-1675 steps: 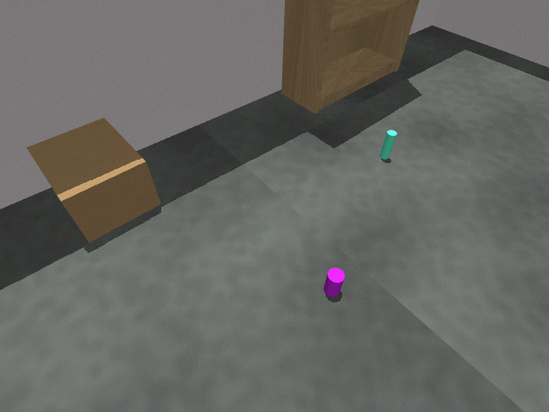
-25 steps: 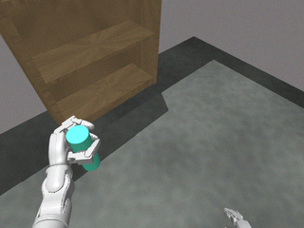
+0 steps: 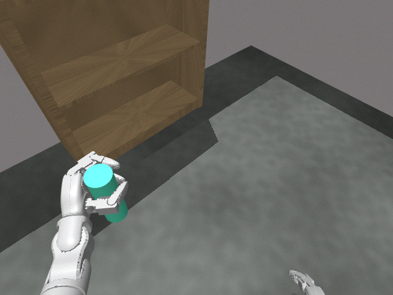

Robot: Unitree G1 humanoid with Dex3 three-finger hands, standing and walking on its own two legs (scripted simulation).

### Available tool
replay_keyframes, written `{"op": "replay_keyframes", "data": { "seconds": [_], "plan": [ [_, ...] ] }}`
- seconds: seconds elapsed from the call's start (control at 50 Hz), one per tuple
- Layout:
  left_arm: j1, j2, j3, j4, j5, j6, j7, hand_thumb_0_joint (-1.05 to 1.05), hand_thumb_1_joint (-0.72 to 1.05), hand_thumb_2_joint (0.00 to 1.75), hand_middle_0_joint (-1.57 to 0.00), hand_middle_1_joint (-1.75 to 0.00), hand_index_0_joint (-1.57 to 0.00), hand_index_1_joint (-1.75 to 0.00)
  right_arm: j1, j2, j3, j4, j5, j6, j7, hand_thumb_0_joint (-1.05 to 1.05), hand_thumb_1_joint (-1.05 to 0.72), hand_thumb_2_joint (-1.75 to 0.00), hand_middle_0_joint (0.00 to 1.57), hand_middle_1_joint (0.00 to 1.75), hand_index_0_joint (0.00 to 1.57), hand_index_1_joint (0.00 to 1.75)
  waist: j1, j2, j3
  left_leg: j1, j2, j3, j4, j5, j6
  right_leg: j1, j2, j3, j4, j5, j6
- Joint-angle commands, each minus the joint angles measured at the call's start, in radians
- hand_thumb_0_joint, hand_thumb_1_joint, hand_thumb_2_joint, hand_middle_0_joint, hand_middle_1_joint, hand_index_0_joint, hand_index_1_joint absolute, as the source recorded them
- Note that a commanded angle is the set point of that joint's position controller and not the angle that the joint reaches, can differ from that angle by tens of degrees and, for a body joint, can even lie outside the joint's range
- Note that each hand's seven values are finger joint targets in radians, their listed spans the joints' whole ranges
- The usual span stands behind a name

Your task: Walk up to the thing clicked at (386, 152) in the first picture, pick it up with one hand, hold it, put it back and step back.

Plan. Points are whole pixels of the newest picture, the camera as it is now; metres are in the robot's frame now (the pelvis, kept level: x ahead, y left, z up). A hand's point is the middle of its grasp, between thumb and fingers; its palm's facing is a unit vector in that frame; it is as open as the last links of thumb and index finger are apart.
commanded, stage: hold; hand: left
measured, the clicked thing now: (108, 196) +0.33 +0.18 +0.01
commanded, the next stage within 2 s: crouch in 0.52 s
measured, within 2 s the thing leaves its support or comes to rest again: neither
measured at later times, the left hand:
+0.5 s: hand (111, 185) +0.33 +0.17 +0.05, palm faces +0.14 -0.99 -0.02, open 7.1 cm
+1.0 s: hand (116, 197) +0.34 +0.17 -0.02, palm faces +0.19 -0.98 -0.01, open 7.1 cm
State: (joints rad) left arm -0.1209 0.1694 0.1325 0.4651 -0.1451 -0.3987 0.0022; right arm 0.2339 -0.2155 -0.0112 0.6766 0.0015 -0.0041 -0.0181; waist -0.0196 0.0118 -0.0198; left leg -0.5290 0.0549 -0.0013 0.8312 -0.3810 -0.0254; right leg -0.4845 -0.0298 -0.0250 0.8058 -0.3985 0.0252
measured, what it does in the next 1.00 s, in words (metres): stands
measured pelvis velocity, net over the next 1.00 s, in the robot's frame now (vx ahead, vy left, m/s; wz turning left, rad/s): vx -0.02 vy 0.00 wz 0.00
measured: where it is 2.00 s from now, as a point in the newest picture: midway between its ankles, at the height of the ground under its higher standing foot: outside the picture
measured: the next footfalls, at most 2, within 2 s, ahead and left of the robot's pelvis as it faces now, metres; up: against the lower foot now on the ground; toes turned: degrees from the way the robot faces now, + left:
none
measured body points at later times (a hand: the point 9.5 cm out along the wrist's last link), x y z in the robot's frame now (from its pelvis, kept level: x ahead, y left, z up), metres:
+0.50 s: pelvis +0.00 +0.00 +0.00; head +0.03 +0.01 +0.45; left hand +0.32 +0.22 +0.05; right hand +0.13 -0.25 -0.11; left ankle +0.03 +0.13 -0.70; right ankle +0.01 -0.14 -0.70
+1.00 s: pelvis -0.02 +0.00 -0.03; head +0.06 +0.02 +0.41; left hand +0.32 +0.23 -0.01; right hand +0.10 -0.25 -0.14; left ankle +0.03 +0.13 -0.70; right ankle +0.01 -0.14 -0.70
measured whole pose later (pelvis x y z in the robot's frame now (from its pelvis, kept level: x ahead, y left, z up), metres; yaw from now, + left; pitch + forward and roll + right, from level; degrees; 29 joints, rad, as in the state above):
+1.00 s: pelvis -0.02 +0.00 -0.03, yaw +0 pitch +11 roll -1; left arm -0.28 0.17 0.20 0.72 -0.10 -0.55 0.03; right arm 0.20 -0.22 -0.03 0.68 -0.03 -0.01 0.02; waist -0.04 -0.01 -0.04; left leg -0.79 0.06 -0.01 1.01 -0.42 -0.03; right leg -0.75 -0.03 -0.02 0.99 -0.44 0.02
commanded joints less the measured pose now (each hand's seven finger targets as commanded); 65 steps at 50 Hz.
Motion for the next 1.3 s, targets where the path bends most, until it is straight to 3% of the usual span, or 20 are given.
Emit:
{"op": "replay_keyframes", "data": {
  "seconds": [0.0,0.02,0.06,0.1,0.12,0.22,0.36,0.38,0.42,0.48,0.56,0.64,0.66,0.7,0.74,0.86,0.92,1.08,1.2,1.28],
  "plan": [
    [-0.342,0.109,0.023,-0.264,-0.02,-0.091,-0.004,0.0,0.43,1.23,-1.27,-1.37,-1.28,-1.37,-0.043,-0.131,-0.04,-0.125,-0.003,-0.039,-0.012,0.0,-0.9,-0.9,0.2,0.3,0.2,0.3,-0.014,0.006,-0.297,0.157,-0.036,0.009,-0.121,0.195,0.019,0.077,0.036,-0.016,-0.122,0.249,-0.021],
    [-0.418,0.157,0.049,-0.38,-0.019,-0.103,0.003,0.0,0.45,1.23,-1.27,-1.37,-1.28,-1.36,-0.04,-0.131,-0.043,-0.127,-0.003,-0.041,-0.012,0.0,-0.9,-0.9,0.2,0.3,0.2,0.3,-0.006,0.044,-0.317,0.168,-0.04,0.011,-0.122,0.201,0.016,0.085,0.034,-0.014,-0.121,0.258,-0.023],
    [-0.306,0.11,0.029,-0.224,-0.015,-0.079,0.0,0.0,0.45,1.24,-1.29,-1.38,-1.3,-1.38,-0.044,-0.125,-0.036,-0.123,-0.001,-0.038,-0.015,0.0,-0.9,-0.9,0.2,0.3,0.2,0.3,-0.014,-0.02,-0.253,0.133,-0.04,0.011,-0.124,0.174,0.023,0.072,0.033,-0.016,-0.132,0.235,-0.017],
    [-0.349,0.142,0.065,-0.256,-0.019,-0.089,0.003,0.0,0.45,1.23,-1.29,-1.38,-1.3,-1.38,-0.054,-0.126,-0.039,-0.127,-0.001,-0.038,-0.012,0.0,-0.9,-0.9,0.2,0.3,0.2,0.3,0.0,-0.004,-0.274,0.127,-0.044,0.015,-0.123,0.167,0.025,0.085,0.028,-0.011,-0.136,0.234,-0.016],
    [-0.342,0.119,0.045,-0.242,-0.016,-0.087,0.003,0.0,0.43,1.23,-1.29,-1.38,-1.3,-1.38,-0.056,-0.12,-0.036,-0.13,-0.001,-0.036,-0.013,0.0,-0.9,-0.9,0.2,0.3,0.2,0.3,-0.002,-0.011,-0.254,0.122,-0.043,0.015,-0.129,0.153,0.023,0.076,0.03,-0.015,-0.134,0.216,-0.018],
    [-0.346,0.155,0.075,-0.268,-0.012,-0.093,0.002,0.0,0.45,1.24,-1.29,-1.39,-1.3,-1.38,-0.043,-0.131,-0.041,-0.128,0.0,-0.032,-0.015,0.0,-0.9,-0.9,0.2,0.3,0.2,0.3,0.002,0.002,-0.31,0.164,-0.041,0.014,-0.123,0.221,0.021,0.112,0.032,-0.014,-0.121,0.277,-0.02],
    [-0.366,0.108,0.021,-0.267,-0.014,-0.09,0.001,0.0,0.42,1.22,-1.28,-1.38,-1.3,-1.38,-0.043,-0.132,-0.044,-0.126,-0.004,-0.037,-0.01,0.0,-0.9,-0.9,0.2,0.3,0.2,0.3,-0.016,0.024,-0.288,0.163,-0.039,0.012,-0.125,0.194,0.019,0.07,0.035,-0.015,-0.119,0.251,-0.022],
    [-0.415,0.158,0.042,-0.348,-0.009,-0.098,0.005,0.0,0.41,1.22,-1.28,-1.38,-1.29,-1.38,-0.038,-0.134,-0.047,-0.123,-0.002,-0.037,-0.012,0.0,-0.9,-0.9,0.2,0.3,0.2,0.3,-0.005,0.059,-0.327,0.187,-0.039,0.011,-0.124,0.218,0.015,0.082,0.033,-0.015,-0.116,0.268,-0.025],
    [-0.322,0.108,0.027,-0.251,-0.013,-0.084,0.005,0.0,0.43,1.23,-1.29,-1.38,-1.3,-1.38,-0.036,-0.13,-0.042,-0.127,-0.002,-0.033,-0.011,0.0,-0.9,-0.9,0.2,0.3,0.2,0.3,-0.008,0.004,-0.297,0.164,-0.034,0.003,-0.126,0.214,0.017,0.086,0.04,-0.024,-0.114,0.259,-0.024],
    [-0.421,0.157,0.054,-0.341,-0.014,-0.093,0.014,0.0,0.42,1.23,-1.28,-1.38,-1.29,-1.38,-0.044,-0.127,-0.04,-0.128,0.001,-0.035,-0.012,0.0,-0.9,-0.9,0.2,0.3,0.2,0.3,0.001,0.041,-0.302,0.162,-0.039,0.012,-0.131,0.198,0.016,0.088,0.035,-0.017,-0.121,0.249,-0.026],
    [-0.354,0.109,0.033,-0.215,-0.008,-0.076,0.013,0.0,0.46,1.24,-1.29,-1.38,-1.3,-1.38,-0.05,-0.125,-0.039,-0.12,-0.002,-0.032,-0.012,0.0,-0.89,-0.9,0.2,0.3,0.2,0.3,-0.014,-0.003,-0.239,0.127,-0.036,0.008,-0.139,0.145,0.02,0.052,0.036,-0.02,-0.131,0.201,-0.023],
    [-0.359,0.121,0.027,-0.282,-0.001,-0.085,0.016,0.0,0.44,1.24,-1.22,-1.33,-1.24,-1.32,-0.039,-0.127,-0.044,-0.128,-0.003,-0.031,-0.009,0.0,-0.89,-0.9,0.2,0.3,0.2,0.3,-0.002,0.013,-0.289,0.151,-0.038,0.01,-0.13,0.188,0.017,0.086,0.035,-0.021,-0.122,0.236,-0.026],
    [-0.298,0.114,0.048,-0.183,-0.001,-0.073,0.019,0.0,0.44,1.24,-1.22,-1.33,-1.24,-1.32,-0.04,-0.132,-0.046,-0.123,-0.003,-0.032,-0.009,0.0,-0.89,-0.9,0.2,0.3,0.2,0.3,-0.003,-0.023,-0.269,0.138,-0.038,0.011,-0.124,0.19,0.022,0.082,0.035,-0.018,-0.127,0.243,-0.02],
    [-0.391,0.117,0.036,-0.252,-0.003,-0.089,0.021,0.0,0.42,1.24,-1.23,-1.33,-1.24,-1.32,-0.045,-0.125,-0.044,-0.121,-0.004,-0.035,-0.006,0.0,-0.89,-0.9,0.2,0.3,0.2,0.3,-0.012,0.007,-0.254,0.12,-0.038,0.012,-0.118,0.189,0.021,0.054,0.033,-0.016,-0.117,0.247,-0.023],
    [-0.337,0.1,0.038,-0.137,0.005,-0.089,0.024,0.0,0.43,1.25,-1.23,-1.34,-1.24,-1.33,-0.033,-0.131,-0.048,-0.111,-0.007,-0.03,-0.004,0.0,-0.89,-0.9,0.2,0.3,0.2,0.3,-0.024,-0.037,-0.234,0.1,-0.035,0.007,-0.105,0.175,0.026,0.024,0.033,-0.018,-0.107,0.234,-0.02],
    [-0.42,0.113,0.079,-0.056,0.017,-0.18,0.029,0.0,0.42,1.25,-1.22,-1.35,-1.24,-1.34,-0.028,-0.132,-0.062,-0.089,-0.026,-0.034,0.019,0.0,-0.89,-0.9,0.2,0.3,0.2,0.3,-0.026,0.006,-0.246,-0.011,-0.032,-0.001,-0.025,0.108,0.02,-0.113,0.03,-0.015,-0.016,0.163,-0.034],
    [-0.493,0.144,0.112,0.023,0.032,-0.246,0.028,0.0,0.42,1.25,-1.23,-1.37,-1.26,-1.35,-0.018,-0.139,-0.07,-0.076,-0.038,-0.039,0.027,0.0,-0.88,-0.9,0.2,0.3,0.2,0.3,-0.04,0.015,-0.273,-0.104,-0.033,-0.008,0.066,0.055,0.021,-0.239,0.028,-0.009,0.071,0.116,-0.038],
    [-0.631,0.198,0.155,0.195,0.027,-0.423,0.001,0.0,0.39,1.27,-1.24,-1.38,-1.27,-1.36,-0.023,-0.163,-0.061,-0.084,-0.066,-0.05,0.052,0.0,-0.88,-0.9,0.2,0.3,0.2,0.3,-0.056,0.087,-0.544,-0.381,-0.036,-0.037,0.394,0.002,0.024,-0.574,0.036,-0.002,0.382,0.025,-0.049],
    [-0.694,0.282,0.234,0.259,0.033,-0.462,0.004,0.0,0.44,1.28,-1.23,-1.37,-1.26,-1.36,-0.01,-0.188,-0.059,-0.074,-0.082,-0.032,0.067,0.0,-0.88,-0.9,0.2,0.3,0.2,0.3,-0.042,0.101,-0.708,-0.556,-0.033,-0.04,0.579,0.044,0.027,-0.7,0.042,0.009,0.557,0.044,-0.051],
    [-0.739,0.311,0.274,0.293,0.036,-0.466,-0.009,0.0,0.5,1.29,-1.26,-1.39,-1.29,-1.38,-0.001,-0.205,-0.064,-0.052,-0.089,-0.022,0.077,0.0,-0.89,-0.9,0.2,0.3,0.2,0.3,-0.068,0.088,-0.734,-0.669,-0.03,-0.048,0.681,0.011,0.033,-0.805,0.048,0.004,0.654,0.028,-0.052]
  ]
}}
